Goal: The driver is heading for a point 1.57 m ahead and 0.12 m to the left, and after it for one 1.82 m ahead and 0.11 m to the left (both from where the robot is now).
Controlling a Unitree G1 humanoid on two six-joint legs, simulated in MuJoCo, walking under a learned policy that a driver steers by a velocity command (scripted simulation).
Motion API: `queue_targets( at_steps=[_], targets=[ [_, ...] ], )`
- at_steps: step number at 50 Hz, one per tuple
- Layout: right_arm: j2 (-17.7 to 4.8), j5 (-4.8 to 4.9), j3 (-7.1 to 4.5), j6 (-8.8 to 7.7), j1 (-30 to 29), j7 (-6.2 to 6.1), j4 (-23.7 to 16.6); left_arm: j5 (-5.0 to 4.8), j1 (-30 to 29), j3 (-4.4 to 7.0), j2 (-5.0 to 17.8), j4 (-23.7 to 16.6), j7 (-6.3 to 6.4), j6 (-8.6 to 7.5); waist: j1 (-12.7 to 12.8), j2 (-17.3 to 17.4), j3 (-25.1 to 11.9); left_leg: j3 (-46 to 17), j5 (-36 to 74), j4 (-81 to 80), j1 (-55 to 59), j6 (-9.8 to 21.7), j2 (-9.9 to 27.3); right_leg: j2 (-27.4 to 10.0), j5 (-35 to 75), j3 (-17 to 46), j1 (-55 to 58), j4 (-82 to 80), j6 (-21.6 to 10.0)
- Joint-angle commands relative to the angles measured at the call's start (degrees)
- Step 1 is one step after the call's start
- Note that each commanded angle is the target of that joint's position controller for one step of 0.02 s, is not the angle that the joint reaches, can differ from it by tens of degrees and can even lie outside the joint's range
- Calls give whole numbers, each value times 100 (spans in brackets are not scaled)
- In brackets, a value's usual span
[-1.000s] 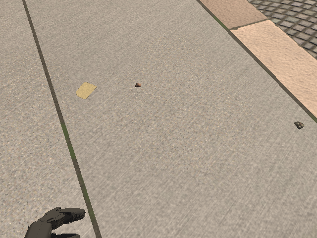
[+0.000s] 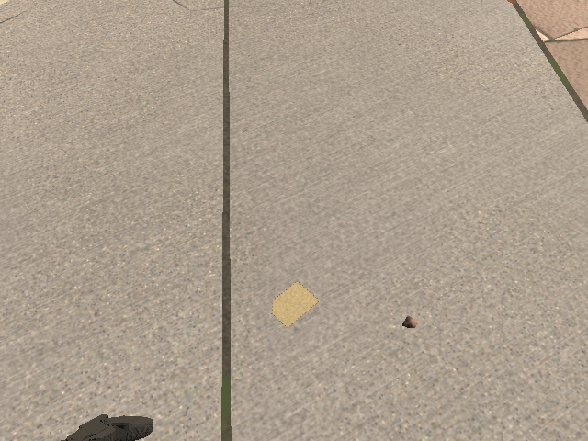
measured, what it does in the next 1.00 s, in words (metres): walks ahead, turning left: left foot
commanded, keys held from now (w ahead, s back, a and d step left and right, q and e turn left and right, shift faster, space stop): w+q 0.34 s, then w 0.66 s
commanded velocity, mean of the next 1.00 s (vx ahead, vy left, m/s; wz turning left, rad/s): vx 0.50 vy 0.00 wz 0.31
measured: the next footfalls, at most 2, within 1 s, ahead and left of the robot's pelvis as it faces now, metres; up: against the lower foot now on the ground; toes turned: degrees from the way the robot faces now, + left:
left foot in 0.50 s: +0.38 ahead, +0.15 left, +0.00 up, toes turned +20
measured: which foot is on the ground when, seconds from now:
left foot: down 0.00-0.02, up 0.04-0.48, down 0.50-1.00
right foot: down 0.00-0.50, up 0.52-1.00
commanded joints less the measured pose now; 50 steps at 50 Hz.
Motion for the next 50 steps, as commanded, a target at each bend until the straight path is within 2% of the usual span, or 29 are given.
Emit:
queue_targets(
  at_steps=[1,2,3,4,5,6,7,9,11,16,18,20,21,23,24,25,26,27,28,29,30,31,32,33,35,38,42,47,50],
  targets=[
    [-319,200,-67,-107,-253,-7,-676,226,2400,502,1651,136,205,-176,1283,-1081,-1537,134,1200,3476,-2643,235,98,-1913,-1897,2350,3970,-858,-589],
    [-465,101,-98,-72,24,-18,-728,138,2134,526,1702,154,182,-82,936,-1762,-1620,178,-661,4340,-3540,247,-133,-2439,-2136,4119,3861,-1578,-945],
    [-660,-3,-143,21,-50,-37,-557,78,1619,402,1144,34,155,-36,709,-821,-816,-1,-285,4750,-3718,290,327,-2270,-2616,3485,3136,-1597,-927],
    [-613,-35,-141,54,-377,25,-535,20,1296,311,746,6,133,-46,674,-253,-274,59,151,4633,-3656,254,533,-1968,-2240,2629,2492,-1672,-850],
    [-492,-31,-130,89,-535,68,-563,25,1159,264,591,26,130,-69,595,-270,-59,120,410,4406,-3504,209,692,-1710,-1527,1919,2123,-1795,-710],
    [-460,-106,-136,154,-657,114,-595,4,1201,232,495,116,141,-104,550,-407,78,163,539,4253,-3403,168,790,-1466,-920,1358,1905,-1882,-581],
    [-397,-129,-123,216,-608,160,-587,1,1275,244,543,179,139,-155,509,-605,26,242,652,4289,-3309,112,795,-1443,-369,1048,1840,-1879,-616],
    [-331,-118,-103,288,-897,227,-700,-56,1482,267,549,311,103,-258,505,-502,45,278,909,4288,-3526,68,835,-1430,487,607,1921,-1930,-690],
    [-280,-114,-77,313,-1312,281,-852,-65,1641,288,568,416,95,-297,539,-393,96,326,1251,4099,-3895,21,900,-1433,938,218,2096,-1991,-738],
    [-109,-101,53,270,-2365,414,-1235,-50,1872,300,599,639,108,-285,683,-376,302,727,2216,2502,-3812,-23,909,-1244,1312,-687,2142,-2046,-677],
    [-95,-115,92,267,-2738,456,-1374,-49,2034,322,700,738,129,-280,765,-369,399,943,2219,1912,-3526,62,874,-1308,1380,-855,2168,-2087,-653],
    [-130,-152,100,273,-2899,444,-1430,-51,2250,332,771,886,139,-238,792,-353,474,1061,1944,1515,-3324,187,773,-1410,1658,-924,2413,-2013,-652],
    [-161,-175,94,271,-2916,421,-1432,-54,2337,335,811,962,142,-201,783,-356,480,1114,1732,1362,-3220,273,695,-1459,1976,-964,2587,-1893,-652],
    [-242,-220,57,248,-2664,345,-1335,-50,2415,340,933,1083,148,-126,637,-435,286,1272,1195,1125,-2637,484,387,-1504,3561,-1107,2864,-1234,-626],
    [-320,-235,10,209,-2180,305,-1172,-48,2417,336,989,1127,148,-80,414,-433,0,1302,1067,924,-2039,609,190,-1479,4196,-1189,2907,-514,-604],
    [-428,-272,-63,141,-1262,247,-833,-73,2376,303,957,1128,147,-34,7,-226,-510,1310,1312,476,-839,746,7,-1299,4036,-1379,2551,616,-506],
    [-830,-358,-193,98,-320,157,-600,-86,2360,228,766,957,137,-36,-358,266,-1223,112,771,378,732,1005,983,-1123,2190,-1378,1364,2227,-386],
    [-1418,-267,-304,118,-241,71,-619,-187,2789,96,150,660,5,-49,25,1653,-1865,-2878,798,-132,2248,1789,2816,-62,-2639,-1176,-866,4281,-77],
    [-1363,-90,-312,167,-192,-1,-659,-119,2046,290,843,624,59,-27,-219,651,-1728,-3058,1403,-490,1903,1687,2755,-15,-2406,-156,-1296,4747,-123],
    [-1168,-35,-259,148,-601,-45,-568,-187,1632,283,749,498,39,-79,-22,546,-943,-1951,2158,-501,1265,1518,2473,-275,-1781,34,-1498,4582,-210],
    [-849,-27,-176,96,-882,-34,-537,-192,1644,245,636,563,31,-128,216,336,-516,-1383,2803,-634,527,1305,2199,-427,-1446,61,-1224,4110,-234],
    [-653,-7,-118,43,-1107,-31,-520,-108,1752,251,581,672,22,-81,439,273,-300,-953,3034,-781,43,1106,1949,-531,-1303,83,-903,3761,-211],
    [-485,28,-58,5,-1268,-25,-507,-16,2067,230,484,795,9,17,647,342,-262,-652,2996,-998,-395,1000,1799,-568,-1183,88,-486,3567,-161],
    [-400,22,-25,-52,-1247,-10,-466,27,2142,231,431,853,-12,92,709,428,-208,-539,3225,-1094,-630,1017,1733,-546,-1183,74,-273,3458,-122],
    [-484,75,-41,-136,-1103,-11,-325,58,1953,245,374,825,-77,170,753,400,-72,-351,2985,-1385,-732,1065,1614,-542,-951,4,-421,3199,-29],
    [-542,69,-45,-161,-794,-11,-139,32,1235,264,378,624,-112,197,621,355,248,-165,2752,-1676,-644,1001,1513,-608,-245,-55,-1017,2616,81],
    [-500,50,-5,-166,-447,-3,57,-13,503,235,329,423,-113,171,447,378,398,37,2969,-1715,-330,885,1449,-523,455,-133,-1292,1726,96],
    [-505,-16,36,-156,59,-69,360,-19,-311,171,305,156,-107,124,207,398,571,196,3739,-1541,365,838,1578,-274,618,-345,-1323,836,-107],
    [-605,-52,26,-140,75,-135,483,-15,-391,172,351,64,-95,65,299,433,580,245,4668,-1181,793,793,1736,-90,143,-426,-1076,450,-355]
  ],
)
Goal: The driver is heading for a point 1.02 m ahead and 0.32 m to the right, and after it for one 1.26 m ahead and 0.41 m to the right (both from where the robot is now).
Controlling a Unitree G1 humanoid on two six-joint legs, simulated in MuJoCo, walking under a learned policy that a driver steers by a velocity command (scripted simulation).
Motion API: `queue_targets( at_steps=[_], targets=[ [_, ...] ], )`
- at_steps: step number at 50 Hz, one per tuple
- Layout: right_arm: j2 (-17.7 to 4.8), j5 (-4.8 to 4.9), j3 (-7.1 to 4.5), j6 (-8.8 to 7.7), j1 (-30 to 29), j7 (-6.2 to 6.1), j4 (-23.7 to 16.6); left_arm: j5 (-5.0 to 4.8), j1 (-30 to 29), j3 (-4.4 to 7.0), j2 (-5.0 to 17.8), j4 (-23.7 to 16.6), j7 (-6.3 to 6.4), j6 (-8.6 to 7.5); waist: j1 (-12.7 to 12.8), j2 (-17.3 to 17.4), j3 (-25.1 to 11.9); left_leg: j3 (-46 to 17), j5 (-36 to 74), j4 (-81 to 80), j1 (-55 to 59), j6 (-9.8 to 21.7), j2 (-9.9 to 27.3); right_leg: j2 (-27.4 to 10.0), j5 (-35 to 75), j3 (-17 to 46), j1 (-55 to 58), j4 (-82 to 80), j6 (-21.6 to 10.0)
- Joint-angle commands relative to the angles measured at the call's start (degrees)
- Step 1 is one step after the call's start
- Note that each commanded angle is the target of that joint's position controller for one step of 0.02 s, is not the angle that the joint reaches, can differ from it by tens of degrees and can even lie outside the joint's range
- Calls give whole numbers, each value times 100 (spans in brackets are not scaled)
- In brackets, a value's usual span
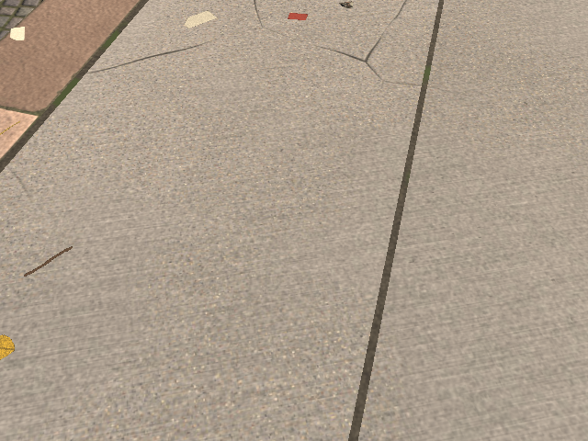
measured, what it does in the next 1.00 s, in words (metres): walks ahead, turning right: right foot, then left foot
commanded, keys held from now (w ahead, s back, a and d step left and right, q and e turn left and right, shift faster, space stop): w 0.34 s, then w+e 0.66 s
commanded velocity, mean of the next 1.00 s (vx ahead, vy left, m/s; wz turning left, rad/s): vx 0.50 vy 0.00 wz -0.25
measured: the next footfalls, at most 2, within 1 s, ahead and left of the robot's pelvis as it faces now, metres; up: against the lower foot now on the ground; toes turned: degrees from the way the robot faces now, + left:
right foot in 0.08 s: +0.22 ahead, -0.10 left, +0.00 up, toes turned -4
left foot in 0.60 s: +0.51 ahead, +0.09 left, +0.00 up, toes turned -3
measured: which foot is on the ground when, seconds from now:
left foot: down 0.00-0.10, up 0.12-0.58, down 0.60-1.00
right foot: up 0.00-0.06, down 0.08-0.62, up 0.64-1.00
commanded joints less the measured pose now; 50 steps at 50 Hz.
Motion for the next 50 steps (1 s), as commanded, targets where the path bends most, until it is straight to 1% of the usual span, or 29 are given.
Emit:
queue_targets(
  at_steps=[1,2,3,4,5,6,7,8,9,11,12,15,19,21,25,27,28,29,30,31,32,33,34,35,36,38,41,46,50],
  targets=[
    [-909,-34,-157,-39,145,-83,-46,-7,-327,96,464,-443,43,-148,242,568,375,-489,4823,591,31,536,1824,289,-503,-165,123,-369,-289],
    [-977,-49,-172,-42,61,-94,-32,-10,95,136,537,-310,88,-172,434,642,134,-427,5689,1096,29,459,1797,489,-744,-239,718,-438,-398],
    [-1021,-56,-184,-22,-16,-87,-18,-3,868,203,649,-50,141,-214,771,592,-283,-317,6087,2025,-58,378,1673,677,-768,-302,1591,-695,-521],
    [-976,-10,-160,-25,-109,-78,-60,80,1922,291,840,278,206,-274,1213,430,-859,-162,5214,3308,-860,276,1455,367,-535,34,3090,-911,-723],
    [-520,175,-45,-47,201,-22,-260,218,2691,455,1469,409,267,-298,1226,-487,-1630,178,2659,5390,-2668,47,775,-1231,-1221,2201,4822,-1093,-1244],
    [-584,149,-115,-59,466,11,-193,60,2515,474,1522,441,184,-228,970,-1096,-2011,-314,-1180,6780,-3836,18,-79,-2023,-998,4419,5186,-1961,-1741],
    [-834,29,-191,-34,34,0,-266,-96,1794,424,1272,346,147,-204,703,-366,-1112,-737,-772,7019,-4248,96,405,-1798,-1412,3689,4371,-2051,-1600],
    [-761,6,-172,-61,-361,36,-369,-116,1317,313,843,274,125,-222,601,39,-445,-659,-332,6749,-4287,101,659,-1601,-1386,2924,3518,-2263,-1467],
    [-604,16,-157,-49,-508,60,-391,-80,1131,232,568,310,122,-254,443,169,-53,-590,-92,6327,-4120,99,881,-1309,-1175,2353,2905,-2506,-1240],
    [-393,-105,-120,98,-371,126,-348,-69,1178,144,357,493,147,-337,198,-48,75,-517,126,5845,-3625,-20,1048,-942,-588,1643,2291,-2733,-996],
    [-345,-124,-113,145,-367,153,-345,-65,1348,154,415,587,143,-393,185,-103,64,-437,163,5760,-3569,-73,1041,-918,-144,1522,2220,-2755,-1046],
    [-330,-113,-104,205,-949,200,-546,-92,1667,191,595,778,140,-476,201,-57,193,-245,646,5153,-4086,-253,1206,-779,171,1097,2352,-2980,-1058],
    [-268,-68,-49,191,-2037,229,-917,-125,2045,144,523,940,137,-465,451,-77,367,10,1470,3694,-4272,-453,1194,-507,670,796,2528,-3000,-933],
    [-231,-40,-15,179,-2388,232,-1023,-118,2231,152,592,1002,157,-454,567,-123,336,88,1706,3126,-4106,-503,1062,-495,930,816,2679,-2878,-905],
    [-353,-14,-22,124,-2833,192,-1236,-65,2424,173,692,1069,213,-390,684,-209,284,35,1546,2567,-3973,-488,907,-666,1440,1105,3221,-2441,-916],
    [-494,-1,-67,57,-2670,163,-1267,-28,2266,216,802,1027,247,-359,530,-264,204,-45,1105,2297,-3578,-391,825,-759,1734,1283,3351,-2101,-841],
    [-588,-2,-111,11,-2304,135,-1184,-24,2141,241,860,994,255,-351,347,-280,69,-41,866,2099,-3070,-322,720,-737,2047,1319,3314,-1745,-768],
    [-714,-36,-182,-59,-1561,83,-960,-50,2033,246,853,969,241,-348,9,-73,-290,11,930,1674,-2097,-201,623,-508,2276,1160,3134,-902,-659],
    [-1059,-163,-297,-143,-607,-1,-759,-100,1980,206,681,852,218,-368,-338,337,-965,-621,708,1563,-696,44,1270,-153,1487,905,2381,450,-532],
    [-1710,-289,-462,-131,-22,-61,-803,-315,2427,74,38,601,206,-366,-283,1458,-1911,-2807,129,1338,1120,595,2988,661,-1253,296,521,2441,-249],
    [-1524,-157,-449,-14,-278,-40,-837,-207,2448,184,454,622,250,-301,-184,1452,-2016,-3925,-263,762,815,827,3277,728,-2840,532,-170,3236,-323],
    [-1025,-98,-322,24,-783,-23,-930,-126,2138,263,646,653,242,-243,28,821,-1138,-3114,-751,673,40,682,2996,340,-2416,728,-352,3444,-383],
    [-684,-65,-241,4,-1168,-5,-979,-104,1886,251,518,619,180,-236,134,601,-555,-2374,-481,452,-711,559,2715,128,-1962,719,-289,3283,-354],
    [-530,-61,-198,-26,-1318,-13,-979,-74,1785,257,415,605,131,-195,250,694,-280,-1782,-59,273,-1178,395,2470,-11,-1723,690,-129,3077,-320],
    [-443,-26,-172,-65,-1317,-40,-916,5,1785,268,369,588,85,-115,373,818,-109,-1339,317,161,-1514,288,2294,-104,-1604,671,13,2948,-249],
    [-455,13,-180,-175,-1152,-45,-827,41,1721,258,245,530,12,18,464,767,-109,-844,951,46,-1656,291,2214,-132,-1330,588,61,2954,-148],
    [-559,27,-222,-268,-937,-38,-723,40,1206,262,252,294,-55,104,488,647,-2,-273,1413,-100,-1524,365,2194,-227,-774,535,-428,2731,-36],
    [-612,-8,-233,-260,-703,-25,-620,25,202,171,188,-114,-164,97,338,632,246,563,1911,-108,-1416,313,2022,-167,185,224,-418,1204,14],
    [-812,-15,-292,-202,-335,-66,-505,63,-419,131,246,-402,-224,91,158,616,363,905,2387,52,-849,250,2225,-56,10,-161,-196,335,-210]
  ],
)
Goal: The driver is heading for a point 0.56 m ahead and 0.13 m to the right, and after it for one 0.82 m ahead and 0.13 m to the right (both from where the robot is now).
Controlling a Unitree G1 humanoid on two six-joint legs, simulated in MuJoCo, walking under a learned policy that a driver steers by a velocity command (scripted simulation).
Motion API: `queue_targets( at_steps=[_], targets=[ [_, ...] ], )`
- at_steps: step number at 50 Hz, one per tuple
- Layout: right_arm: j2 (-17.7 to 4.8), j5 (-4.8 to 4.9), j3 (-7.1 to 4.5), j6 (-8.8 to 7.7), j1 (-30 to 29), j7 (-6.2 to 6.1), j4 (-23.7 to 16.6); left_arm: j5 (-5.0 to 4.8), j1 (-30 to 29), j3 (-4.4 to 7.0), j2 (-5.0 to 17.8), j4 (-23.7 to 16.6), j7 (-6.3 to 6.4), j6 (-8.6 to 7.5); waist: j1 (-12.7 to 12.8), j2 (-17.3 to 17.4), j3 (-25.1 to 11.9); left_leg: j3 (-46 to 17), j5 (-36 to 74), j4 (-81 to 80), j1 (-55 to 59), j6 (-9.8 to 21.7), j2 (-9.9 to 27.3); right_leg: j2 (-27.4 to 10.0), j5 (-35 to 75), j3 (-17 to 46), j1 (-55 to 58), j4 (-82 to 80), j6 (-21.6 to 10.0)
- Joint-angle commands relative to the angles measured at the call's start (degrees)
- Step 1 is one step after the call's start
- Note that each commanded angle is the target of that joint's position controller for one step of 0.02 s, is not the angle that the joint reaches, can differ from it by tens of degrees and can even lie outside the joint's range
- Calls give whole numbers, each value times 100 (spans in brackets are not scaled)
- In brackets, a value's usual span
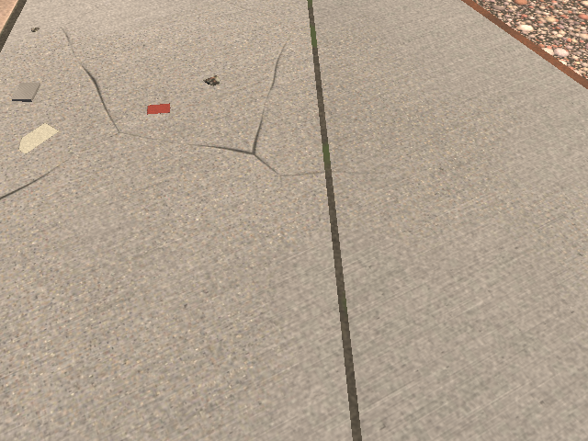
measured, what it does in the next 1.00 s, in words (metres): walks ahead, turning right: right foot, then left foot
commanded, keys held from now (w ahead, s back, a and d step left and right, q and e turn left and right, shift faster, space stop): w+e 0.50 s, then w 0.10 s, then no key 0.40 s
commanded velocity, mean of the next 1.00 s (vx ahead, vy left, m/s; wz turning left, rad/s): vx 0.40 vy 0.00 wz -0.41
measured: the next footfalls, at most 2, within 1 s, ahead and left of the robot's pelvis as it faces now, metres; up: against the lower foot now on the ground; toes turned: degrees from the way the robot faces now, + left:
right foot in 0.12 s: +0.22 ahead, -0.10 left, +0.00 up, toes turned -11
left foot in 0.68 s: +0.58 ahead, -0.03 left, +0.00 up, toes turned -21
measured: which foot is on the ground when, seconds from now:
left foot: down 0.00-0.12, up 0.14-0.66, down 0.68-1.00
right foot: up 0.00-0.10, down 0.12-0.68, up 0.70-1.00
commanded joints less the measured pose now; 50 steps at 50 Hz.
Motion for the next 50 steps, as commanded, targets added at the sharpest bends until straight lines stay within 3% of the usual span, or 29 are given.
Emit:
queue_targets(
  at_steps=[1,4,5,6,7,8,9,10,11,12,13,14,16,19,25,28,30,31,32,33,34,35,36,37,38,39,41,45,50],
  targets=[
    [-860,-7,-174,-12,83,-46,-238,33,-617,-11,208,-541,-47,-67,13,625,352,-371,2548,-338,-7,621,1675,114,-237,-296,90,-492,-195],
    [-1072,-29,-230,130,126,-81,-206,62,-319,53,331,-521,3,-79,192,786,72,-68,4875,764,421,512,1705,589,-1151,-615,761,-738,-518],
    [-1162,-28,-255,199,122,-76,-210,56,163,109,416,-395,39,-107,396,788,-217,-11,5442,1591,454,498,1686,832,-1389,-673,1283,-872,-656],
    [-1203,0,-260,264,63,-56,-254,78,1001,198,535,-138,106,-173,769,600,-698,110,5126,2850,68,383,1596,1045,-1187,-636,2360,-1324,-824],
    [-1035,-8,-206,274,64,-40,-426,149,1904,376,1039,99,201,-216,1114,36,-1327,115,3341,4582,-1194,176,1434,254,-1756,599,3869,-1631,-1126],
    [-371,15,-83,217,153,94,-886,65,1684,517,1744,-11,260,-193,652,-1330,-1616,-311,-1630,6513,-3853,-209,193,-1338,-1751,3734,5411,-2231,-1949],
    [-892,-24,-175,142,-660,114,-1040,-64,1892,499,1660,-57,292,-113,982,-266,-1606,-1543,-1385,6829,-4489,-175,174,-1399,-1471,4319,5347,-2767,-1909],
    [-806,69,-147,70,-937,137,-1144,-85,1582,441,1458,8,337,-101,796,-66,-860,-1623,-690,6624,-4726,-100,470,-1295,-842,3362,4764,-2760,-1767],
    [-761,71,-121,18,-803,115,-1055,-123,1297,361,1131,-7,350,-133,534,254,-450,-1636,-266,6049,-4376,-76,674,-1030,-3,2773,4004,-2802,-1549],
    [-760,-18,-133,64,-739,97,-997,-155,1041,311,957,-46,368,-178,323,324,-275,-1670,-178,5699,-4005,-110,772,-728,552,2326,3486,-2845,-1386],
    [-736,-117,-125,169,-563,100,-973,-194,885,257,807,-83,381,-223,147,248,-327,-1702,-135,5478,-3642,-183,813,-525,877,2026,3172,-2917,-1322],
    [-710,-157,-126,273,-516,116,-976,-210,907,231,770,-92,372,-284,90,211,-387,-1697,-157,5333,-3465,-248,797,-430,1108,1917,3020,-2948,-1326],
    [-616,-168,-106,408,-637,154,-1062,-227,1112,249,895,-39,353,-378,57,200,-339,-1610,-21,4979,-3520,-359,749,-274,1225,1773,2846,-3041,-1340],
    [-623,-154,-86,462,-1341,169,-1326,-204,1498,266,991,15,349,-401,271,71,-79,-1558,591,4247,-3987,-463,720,-167,895,1849,2863,-3212,-1239],
    [-627,-93,-1,403,-2473,230,-1746,-175,2130,261,1018,93,385,-376,697,-92,24,-1590,1455,2849,-4256,-422,428,-113,1237,2060,3517,-2952,-1041],
    [-625,-63,52,331,-2770,261,-1894,-127,2315,227,986,153,435,-382,800,-166,67,-1482,1521,2272,-4004,-251,279,-215,1707,2073,3806,-2780,-949],
    [-697,-59,42,282,-2542,259,-1880,-110,2219,213,1023,162,478,-407,631,-223,70,-1494,1362,1882,-3372,-48,191,-329,2052,2110,3793,-2652,-784],
    [-776,-70,8,248,-2162,225,-1763,-106,2082,212,1065,161,490,-420,445,-235,25,-1452,1167,1699,-2810,72,40,-263,2841,2006,3724,-2328,-638],
    [-895,-88,-48,194,-1573,165,-1562,-112,2027,216,1110,181,492,-440,222,-210,-242,-1351,1083,1541,-2112,185,-184,-110,3780,1909,3761,-1675,-503],
    [-982,-115,-85,97,-832,98,-1370,-162,1923,205,1114,196,471,-472,-182,-62,-617,-1392,1781,1097,-1126,322,-49,188,3766,1667,3537,-671,-342],
    [-1341,-211,-149,18,-13,15,-1288,-218,1993,116,806,26,458,-516,-401,391,-1385,-2466,2876,1353,328,563,1130,524,1897,1488,2634,780,-190],
    [-1867,-204,-288,82,102,46,-1237,-468,3112,48,304,112,501,-456,47,1868,-2263,-4742,5265,1424,1713,1684,2873,1568,-3145,935,1151,2791,68],
    [-1452,46,-236,174,-76,106,-1283,-179,2964,120,856,277,567,-382,71,858,-2117,-5004,5127,1183,1087,1710,2608,1281,-2940,1199,938,3238,19],
    [-959,86,-91,164,-581,114,-1315,-140,2406,129,799,247,545,-357,160,489,-1258,-4020,5056,1036,313,1544,2284,1099,-2545,1267,856,3122,77],
    [-642,58,11,152,-878,123,-1306,-122,2058,95,710,173,514,-347,206,368,-844,-3375,5144,876,-143,1315,1954,910,-2352,1186,787,2777,117],
    [-526,69,64,132,-907,100,-1238,-94,1846,91,674,141,465,-289,218,580,-632,-2929,5218,702,-424,1146,1702,780,-2251,1153,823,2483,158],
    [-564,81,95,100,-872,89,-1071,-36,1979,65,537,208,384,-128,399,817,-624,-2405,5332,487,-1010,1010,1410,801,-2040,1016,1406,2075,257],
    [-691,9,133,73,-1032,88,-917,-56,1831,-45,304,281,382,1,588,875,-746,-1826,5318,403,-1440,1073,1236,742,-1770,737,1841,846,390],
    [-822,16,124,258,-759,93,-687,-83,1189,-165,312,339,443,86,303,1041,-718,-1944,3104,306,-1669,976,1173,567,-1300,388,2455,-554,381]
  ],
)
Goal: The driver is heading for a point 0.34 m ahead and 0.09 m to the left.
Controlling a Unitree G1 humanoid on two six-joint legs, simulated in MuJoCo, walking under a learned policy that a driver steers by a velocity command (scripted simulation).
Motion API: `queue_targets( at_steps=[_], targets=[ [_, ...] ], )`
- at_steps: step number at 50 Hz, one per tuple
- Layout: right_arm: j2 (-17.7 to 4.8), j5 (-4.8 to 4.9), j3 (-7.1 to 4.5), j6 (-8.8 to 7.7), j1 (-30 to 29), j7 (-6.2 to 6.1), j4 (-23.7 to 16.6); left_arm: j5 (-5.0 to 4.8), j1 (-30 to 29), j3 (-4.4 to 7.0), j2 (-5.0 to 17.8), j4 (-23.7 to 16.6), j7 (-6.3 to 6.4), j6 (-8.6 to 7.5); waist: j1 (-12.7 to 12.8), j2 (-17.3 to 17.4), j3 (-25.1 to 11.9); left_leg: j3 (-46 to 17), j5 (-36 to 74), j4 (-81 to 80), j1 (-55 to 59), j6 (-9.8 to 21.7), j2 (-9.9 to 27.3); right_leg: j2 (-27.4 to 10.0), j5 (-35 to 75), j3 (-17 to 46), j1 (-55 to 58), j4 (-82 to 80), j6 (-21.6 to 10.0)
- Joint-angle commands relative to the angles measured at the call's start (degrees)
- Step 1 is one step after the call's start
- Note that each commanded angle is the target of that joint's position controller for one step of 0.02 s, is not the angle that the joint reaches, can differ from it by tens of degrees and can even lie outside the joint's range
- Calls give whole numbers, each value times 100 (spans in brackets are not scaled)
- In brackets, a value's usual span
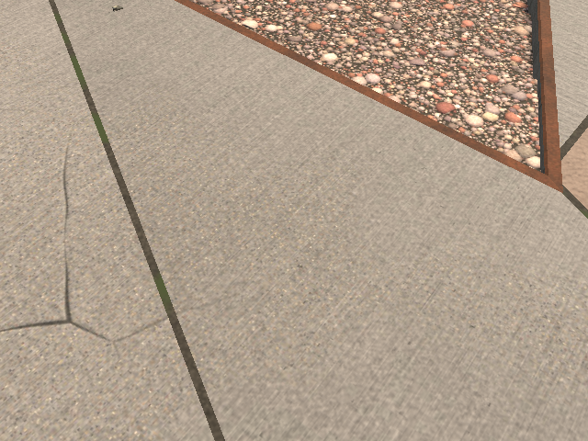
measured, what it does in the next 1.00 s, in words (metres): steps on the spot, turning left: right foot, then right foot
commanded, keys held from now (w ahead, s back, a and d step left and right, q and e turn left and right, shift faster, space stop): no key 0.24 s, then q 0.76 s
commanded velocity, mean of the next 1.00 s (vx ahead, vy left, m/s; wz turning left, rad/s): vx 0.02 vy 0.00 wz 0.30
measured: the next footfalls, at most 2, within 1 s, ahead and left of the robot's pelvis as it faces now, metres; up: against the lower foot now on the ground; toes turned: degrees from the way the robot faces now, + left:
right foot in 0.08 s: +0.08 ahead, -0.12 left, +0.00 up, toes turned +2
right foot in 1.00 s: +0.09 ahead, -0.11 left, +0.00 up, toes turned +28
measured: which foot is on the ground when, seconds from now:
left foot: down 0.00-1.00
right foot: up 0.00-0.06, down 0.08-0.56, up 0.58-0.98, down 1.00-1.00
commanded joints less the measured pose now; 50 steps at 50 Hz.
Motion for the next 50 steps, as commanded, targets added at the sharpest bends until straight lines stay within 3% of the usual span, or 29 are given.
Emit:
queue_targets(
  at_steps=[1,3,4,5,6,7,8,10,13,16,20,24,25,27,28,29,30,31,32,34,36,39,43,46,48,49,50],
  targets=[
    [-847,14,-165,50,-122,-27,-243,-7,555,13,311,47,50,37,211,976,-784,-885,1591,-437,-262,692,1345,6,214,-339,1285,-671,-22],
    [-779,36,-138,147,-147,-67,-202,46,476,-29,311,114,91,-23,295,652,-507,-993,132,-332,-675,403,1208,-83,722,-242,1799,-1762,-138],
    [-676,7,-108,162,-45,-78,-185,86,489,-16,480,139,129,-79,266,360,-435,-1036,-337,-227,-874,169,1099,-482,1068,255,2048,-2085,-212],
    [-561,-12,-110,174,243,-60,-190,114,483,18,807,129,170,-144,-2,-175,-385,-744,-774,123,-901,-15,686,-1146,1707,974,2030,-2283,-345],
    [-273,91,-44,253,663,-78,33,-68,198,18,792,241,155,-139,-235,-724,-346,-461,-940,-119,-20,-112,386,-1239,1093,1051,977,-2457,-620],
    [-460,65,-73,299,526,-109,148,-93,14,-47,495,229,121,-162,-160,-464,-110,-520,-630,-154,374,-184,434,-967,509,934,588,-2595,-501],
    [-577,52,-117,312,380,-118,168,-94,34,-67,413,293,111,-187,-73,-372,-21,-586,-390,-150,453,-176,495,-753,400,753,547,-2606,-380],
    [-626,42,-142,311,307,-108,243,-104,205,-69,414,471,151,-206,-21,-265,-67,-674,-165,-176,424,-145,627,-560,633,562,836,-2565,-315],
    [-461,55,-96,279,329,-125,431,-105,312,-64,375,651,171,-222,29,64,-162,-740,-80,-293,232,-161,667,-556,1073,429,1316,-2424,-344],
    [-601,72,-150,294,11,-132,346,-88,210,28,586,642,247,-216,91,126,-188,-808,105,-37,-7,-113,574,-576,1222,275,1468,-2252,-398],
    [-564,65,-198,365,-7,-136,200,-87,402,211,838,642,340,-116,136,-70,-307,-697,-25,850,-499,-57,289,-894,1119,330,1482,-2138,-683],
    [-489,-40,-255,459,258,-143,110,-36,180,325,886,473,393,-1,17,-514,-383,-426,-1284,2142,-684,50,143,-1695,1455,579,1025,-2071,-1206],
    [-476,-57,-272,475,345,-137,108,-24,7,326,860,393,394,7,-53,-466,-358,-382,-1543,2265,-600,114,186,-1792,1685,518,824,-1941,-1257],
    [-423,-66,-279,462,494,-116,105,6,-265,335,854,309,375,26,-199,-190,-274,-484,-1058,1403,-226,239,243,-1506,1606,77,523,-1388,-903],
    [-768,-114,-362,415,457,-121,23,7,-103,346,793,291,348,60,-121,612,-232,-1449,-177,397,-126,367,704,-964,778,-430,299,-478,-510],
    [-1504,-74,-560,405,597,-112,-30,-70,-285,296,535,14,347,116,-173,1984,-62,-3506,1283,-445,-7,1003,1886,312,-1011,-1070,-648,807,-66],
    [-1492,-85,-552,404,800,-96,19,-13,-278,247,452,-26,343,165,-154,1654,-242,-3958,1793,-628,188,1353,2154,325,-2034,-314,-827,1791,-84],
    [-1383,-29,-568,421,573,-131,-45,-45,-133,241,456,46,300,181,9,975,-277,-3369,1652,-424,165,1374,1924,167,-1662,-99,-793,2191,-107],
    [-1273,-11,-568,463,203,-171,-168,-93,-134,242,484,66,261,140,123,588,-251,-2918,1329,-368,97,1186,1595,52,-1218,-44,-788,2152,-102],
    [-1057,29,-538,517,-212,-196,-352,-18,-151,268,632,41,209,46,192,711,-435,-2491,1279,-316,319,946,1181,-7,-706,-67,-733,1895,-51],
    [-995,48,-544,520,-9,-174,-327,-33,-172,249,588,-17,184,35,89,758,-613,-2424,1507,-249,599,945,1095,62,-646,-122,-693,1600,52],
    [-1146,44,-614,531,231,-173,-281,-84,-344,204,520,-187,215,45,-66,841,-641,-2664,1288,-242,821,1020,1135,110,-712,-86,-690,1015,136],
    [-1268,1,-679,586,11,-119,-393,-113,-369,185,566,-358,233,32,-95,1001,-659,-2982,920,-291,514,964,1068,232,-716,-64,-199,357,106],
    [-1329,1,-718,625,-306,-54,-489,-141,-135,182,593,-422,246,-18,16,1064,-690,-3234,851,-268,211,790,952,361,-696,-56,419,-332,14],
    [-1328,39,-730,666,-633,-23,-570,-154,296,178,564,-366,274,-71,275,1020,-672,-3264,473,-149,-184,505,727,431,-210,-114,1197,-1426,-87],
    [-1250,86,-710,669,-727,-27,-622,-122,528,208,658,-329,312,-105,400,853,-621,-3137,-221,16,-600,218,465,261,135,1,1747,-2274,-160],
    [-900,112,-629,649,-472,-36,-672,-35,478,307,1141,-388,367,-120,200,-183,-604,-2472,-1588,926,-1225,-124,-123,-886,-451,1207,2146,-3075,-422]
  ],
)
Velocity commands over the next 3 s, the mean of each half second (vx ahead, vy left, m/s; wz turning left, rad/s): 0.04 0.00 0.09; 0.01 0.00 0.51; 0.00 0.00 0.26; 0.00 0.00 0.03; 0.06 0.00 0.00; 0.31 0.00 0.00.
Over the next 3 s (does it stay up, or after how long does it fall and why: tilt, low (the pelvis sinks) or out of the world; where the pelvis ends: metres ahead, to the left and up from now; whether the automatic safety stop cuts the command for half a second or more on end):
stays up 0.21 0.03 -0.02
